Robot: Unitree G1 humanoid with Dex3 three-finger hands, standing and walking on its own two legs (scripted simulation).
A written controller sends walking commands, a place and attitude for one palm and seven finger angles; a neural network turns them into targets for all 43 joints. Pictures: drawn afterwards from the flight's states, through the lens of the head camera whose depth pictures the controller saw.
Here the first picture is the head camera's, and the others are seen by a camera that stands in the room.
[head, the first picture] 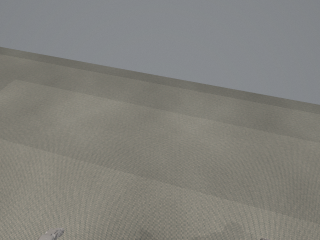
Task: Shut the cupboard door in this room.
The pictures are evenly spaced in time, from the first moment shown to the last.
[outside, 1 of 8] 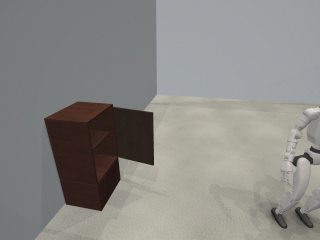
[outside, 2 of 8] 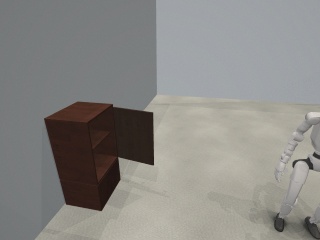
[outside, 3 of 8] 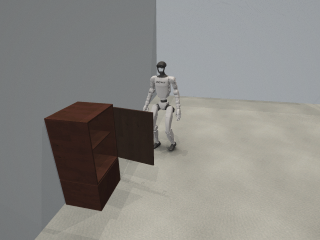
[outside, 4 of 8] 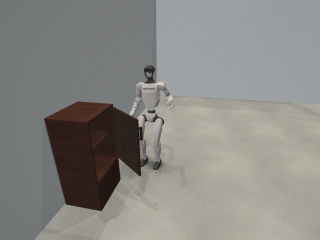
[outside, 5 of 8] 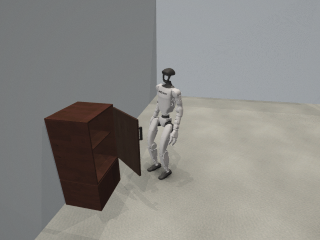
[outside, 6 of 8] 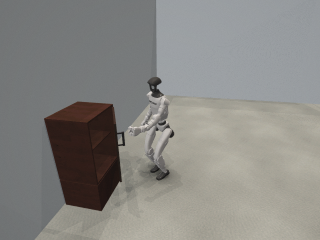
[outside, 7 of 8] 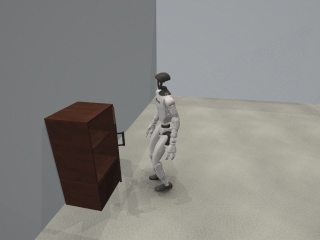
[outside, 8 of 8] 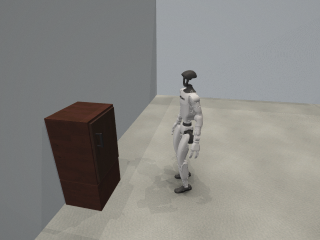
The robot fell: no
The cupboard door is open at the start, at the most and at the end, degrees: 81 81 0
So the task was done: yes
